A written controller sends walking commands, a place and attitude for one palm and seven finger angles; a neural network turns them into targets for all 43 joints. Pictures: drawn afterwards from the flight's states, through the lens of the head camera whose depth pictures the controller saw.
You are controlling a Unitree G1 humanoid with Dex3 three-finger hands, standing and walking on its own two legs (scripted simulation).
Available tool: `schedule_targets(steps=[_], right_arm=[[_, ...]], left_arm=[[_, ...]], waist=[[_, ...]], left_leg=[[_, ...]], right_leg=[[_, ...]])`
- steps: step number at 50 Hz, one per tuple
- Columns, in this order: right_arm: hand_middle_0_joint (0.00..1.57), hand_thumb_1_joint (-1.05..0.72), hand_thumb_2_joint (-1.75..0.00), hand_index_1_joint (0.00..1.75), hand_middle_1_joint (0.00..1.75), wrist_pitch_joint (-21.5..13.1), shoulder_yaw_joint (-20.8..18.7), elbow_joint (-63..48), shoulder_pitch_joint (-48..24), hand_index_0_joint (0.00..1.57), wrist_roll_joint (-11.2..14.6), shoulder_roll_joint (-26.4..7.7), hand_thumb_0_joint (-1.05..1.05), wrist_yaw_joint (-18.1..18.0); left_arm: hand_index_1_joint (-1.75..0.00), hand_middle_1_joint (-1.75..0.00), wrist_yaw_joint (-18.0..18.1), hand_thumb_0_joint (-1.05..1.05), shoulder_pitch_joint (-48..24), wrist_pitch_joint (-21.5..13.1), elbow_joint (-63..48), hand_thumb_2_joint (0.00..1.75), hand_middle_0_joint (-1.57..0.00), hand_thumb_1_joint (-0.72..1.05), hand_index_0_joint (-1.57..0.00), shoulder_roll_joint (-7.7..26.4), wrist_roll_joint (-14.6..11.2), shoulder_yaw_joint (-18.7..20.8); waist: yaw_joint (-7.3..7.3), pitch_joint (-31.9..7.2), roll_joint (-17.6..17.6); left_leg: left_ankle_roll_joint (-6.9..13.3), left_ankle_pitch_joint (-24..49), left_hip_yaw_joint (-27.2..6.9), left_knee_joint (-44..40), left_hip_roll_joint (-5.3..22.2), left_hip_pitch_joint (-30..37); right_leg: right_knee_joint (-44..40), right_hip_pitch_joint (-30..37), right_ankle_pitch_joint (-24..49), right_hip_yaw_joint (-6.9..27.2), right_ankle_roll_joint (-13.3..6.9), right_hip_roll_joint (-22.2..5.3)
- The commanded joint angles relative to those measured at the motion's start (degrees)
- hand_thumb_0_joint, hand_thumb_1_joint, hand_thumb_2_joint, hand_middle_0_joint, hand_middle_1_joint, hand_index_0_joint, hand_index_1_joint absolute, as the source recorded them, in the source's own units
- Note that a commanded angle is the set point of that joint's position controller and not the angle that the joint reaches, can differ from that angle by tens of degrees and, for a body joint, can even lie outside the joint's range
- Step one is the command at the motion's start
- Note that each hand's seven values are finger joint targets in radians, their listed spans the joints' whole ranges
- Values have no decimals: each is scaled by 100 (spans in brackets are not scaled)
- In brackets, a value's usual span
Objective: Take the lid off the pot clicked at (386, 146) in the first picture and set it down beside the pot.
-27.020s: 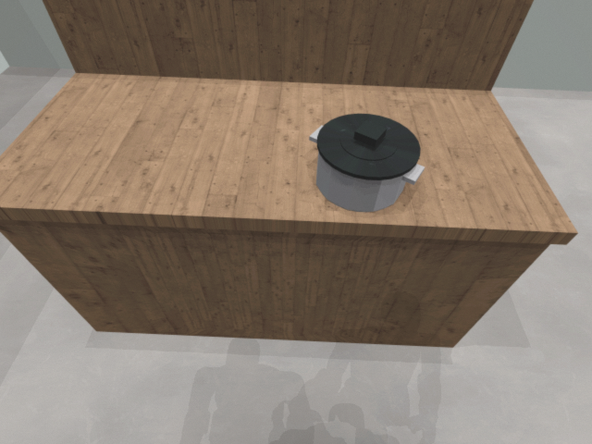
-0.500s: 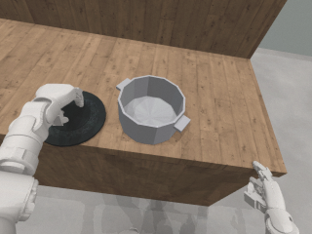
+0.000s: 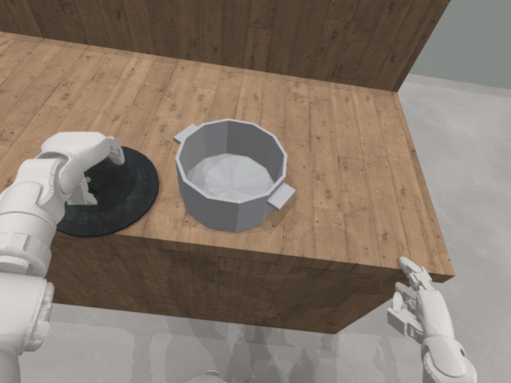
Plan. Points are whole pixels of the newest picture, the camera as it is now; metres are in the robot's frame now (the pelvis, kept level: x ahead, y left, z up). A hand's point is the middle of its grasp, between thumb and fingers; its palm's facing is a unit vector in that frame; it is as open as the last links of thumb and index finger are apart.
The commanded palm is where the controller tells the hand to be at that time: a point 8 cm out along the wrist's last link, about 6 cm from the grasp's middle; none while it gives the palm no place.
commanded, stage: open the fingers wide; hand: left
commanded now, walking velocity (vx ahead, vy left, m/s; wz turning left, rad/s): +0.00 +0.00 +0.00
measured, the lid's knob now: (97, 178) +0.45 +0.31 -0.01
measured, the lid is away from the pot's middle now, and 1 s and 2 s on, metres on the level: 0.24 0.24 0.24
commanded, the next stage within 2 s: raise the empty hand in 0.16 s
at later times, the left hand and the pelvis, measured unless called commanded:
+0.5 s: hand (77, 167) +0.42 +0.32 +0.05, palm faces -0.36 -0.09 -0.93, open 11.1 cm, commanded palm +0.46 +0.31 +0.11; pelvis +0.00 +0.00 +0.00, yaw -1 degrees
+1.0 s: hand (65, 140) +0.44 +0.32 +0.10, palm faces -0.32 -0.09 -0.94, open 11.1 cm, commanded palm +0.45 +0.31 +0.17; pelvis +0.01 +0.02 +0.01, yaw +0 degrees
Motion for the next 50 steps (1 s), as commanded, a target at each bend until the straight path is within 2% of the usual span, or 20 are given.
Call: schedule_targets(steps=[1, 4, 5, 7, 13, 14, 19, 23, 27, 29, 32, 33, 34, 35, 38, 39, 42, 43, 47, 50], right_arm=[[20, -90, -90, 30, 30, 625, -123, 679, 1104, 20, -14, -843, 0, -41], [20, -90, -90, 30, 30, 622, -118, 682, 1097, 20, -8, -882, 0, -74], [20, -90, -90, 30, 30, 622, -133, 679, 1138, 20, -21, -830, 0, -55], [20, -90, -90, 30, 30, 613, -148, 678, 1141, 20, -27, -818, 0, -43], [20, -90, -90, 30, 30, 623, -154, 662, 1163, 20, -20, -857, 0, -27], [20, -90, -90, 30, 30, 618, -180, 665, 1160, 20, -32, -885, 0, -24], [20, -90, -90, 30, 30, 610, -182, 644, 1158, 20, -36, -857, 0, -13], [20, -90, -90, 30, 30, 659, -170, 638, 1095, 20, 4, -828, 0, 18], [20, -90, -90, 30, 30, 671, -202, 670, 1088, 20, 16, -803, 0, 56], [20, -90, -90, 30, 30, 655, -228, 638, 1049, 20, 12, -834, 0, 51], [20, -90, -90, 30, 30, 681, -202, 708, 1050, 20, 27, -804, 0, 44], [20, -90, -90, 30, 30, 677, -177, 690, 1031, 20, 45, -832, 0, 23], [20, -90, -90, 30, 30, 666, -184, 701, 995, 20, 28, -871, 0, 9], [20, -90, -90, 30, 30, 676, -194, 692, 1003, 20, 22, -806, 0, 15], [20, -90, -90, 30, 30, 649, -214, 734, 953, 20, 21, -811, 0, 34], [20, -90, -90, 30, 30, 630, -231, 707, 921, 20, -2, -832, 0, 33], [20, -90, -90, 30, 30, 658, -233, 746, 948, 20, 4, -756, 0, 60], [20, -90, -90, 30, 30, 662, -215, 764, 941, 20, 19, -793, 0, 65], [20, -90, -90, 30, 30, 673, -233, 792, 891, 20, 19, -792, 0, 97], [20, -90, -90, 30, 30, 650, -239, 751, 873, 20, -11, -784, 0, 99]], left_arm=[[-62, -62, 148, 0, -2409, -70, -892, 89, -47, -13, -47, 1682, -79, 674], [-63, -63, 80, 0, -2593, -170, -1174, 88, -47, -13, -47, 1936, -72, 767], [-64, -64, 62, 0, -2541, -159, -1103, 88, -47, -12, -47, 1726, -95, 652], [-65, -65, 44, 0, -2490, -224, -1212, 87, -46, -12, -46, 1798, -85, 758], [-68, -68, -7, 0, -2366, -266, -1071, 84, -44, -11, -44, 1783, -122, 763], [-68, -68, -14, 0, -2564, -319, -1417, 84, -44, -11, -44, 2013, -126, 924], [-68, -68, 16, 0, -2653, -315, -1612, 84, -44, -11, -44, 2214, -113, 1103], [-68, -68, 37, 0, -2473, -129, -1219, 84, -44, -11, -44, 1979, -123, 933], [-68, -68, -82, 0, -2680, 13, -1286, 84, -44, -11, -44, 1572, -186, 575], [-68, -68, -174, 0, -2773, -31, -1551, 84, -44, -11, -44, 1709, -202, 694], [-68, -68, -258, 0, -2752, 37, -1253, 84, -44, -11, -44, 1502, -270, 509], [-68, -68, -265, 0, -2672, 27, -1195, 84, -44, -11, -44, 1786, -256, 736], [-68, -68, -283, 0, -2940, -32, -1523, 84, -44, -11, -44, 1932, -239, 778], [-68, -68, -286, 0, -2916, 18, -1421, 84, -44, -11, -44, 1667, -257, 600], [-68, -68, -298, 0, -3156, 28, -1728, 84, -44, -11, -44, 1565, -245, 540], [-68, -68, -300, 0, -3300, -26, -2051, 84, -44, -11, -44, 1815, -246, 724], [-68, -68, -321, 0, -3001, 94, -1691, 84, -44, -11, -44, 1378, -323, 465], [-68, -68, -330, 0, -2935, 132, -1543, 84, -44, -11, -44, 1465, -312, 540], [-68, -68, -383, 0, -3235, 292, -1571, 84, -44, -11, -44, 1158, -311, 221], [-68, -68, -431, 0, -3410, 291, -1882, 84, -44, -11, -44, 1377, -321, 406]], waist=[[-122, -1502, 1110], [-121, -1678, 1328], [-135, -1727, 1442], [-109, -1796, 1682], [-150, -1633, 1339], [-93, -1816, 1462], [-26, -2075, 1790], [-44, -1740, 1439], [-95, -1668, 1440], [-62, -1842, 1494], [-123, -1467, 1264], [-52, -1501, 1104], [-43, -1643, 1325], [-79, -1572, 1293], [-34, -1653, 1520], [5, -1828, 1758], [-63, -1624, 1522], [-30, -1579, 1320], [-60, -1377, 1344], [-18, -1630, 1523]], left_leg=[[-480, 1512, -581, -643, 429, 2558], [-471, 1689, -501, -585, 414, 2589], [-499, 1871, -523, -556, 427, 2686], [-543, 2226, -562, -475, 463, 2896], [-464, 2027, -523, -427, 465, 2634], [-505, 2206, -567, -449, 471, 2785], [-612, 2674, -671, -462, 500, 3175], [-580, 2161, -660, -598, 497, 2905], [-607, 2176, -734, -704, 520, 3029], [-656, 2388, -844, -738, 539, 3306], [-627, 1899, -883, -879, 549, 3106], [-579, 1720, -856, -947, 522, 3037], [-621, 1902, -898, -968, 538, 3209], [-630, 1894, -960, -981, 544, 3236], [-727, 2075, -1136, -1083, 616, 3570], [-784, 2326, -1180, -1077, 627, 3788], [-796, 2392, -1200, -1102, 627, 3717], [-778, 2169, -1193, -1166, 615, 3599], [-812, 1905, -1232, -1307, 619, 3523], [-840, 2359, -1247, -1278, 598, 3801]], right_leg=[[-379, -1005, 406, -279, -228, 155], [-326, -961, 540, -274, -248, 132], [-306, -993, 504, -308, -238, 158], [-288, -1149, 551, -322, -238, 164], [-268, -1219, 549, -326, -207, 185], [-260, -1146, 620, -315, -234, 149], [-254, -1141, 675, -326, -249, 160], [-363, -1064, 532, -322, -218, 173], [-460, -1004, 497, -312, -218, 140], [-463, -990, 555, -298, -220, 116], [-567, -971, 350, -310, -201, 124], [-604, -834, 361, -284, -204, 125], [-606, -813, 445, -260, -230, 88], [-621, -821, 385, -270, -215, 103], [-648, -928, 391, -257, -212, 88], [-643, -867, 476, -223, -233, 57], [-719, -843, 467, -237, -202, 84], [-738, -784, 451, -241, -198, 87], [-787, -720, 389, -227, -206, 64], [-840, -536, 570, -193, -224, 54]])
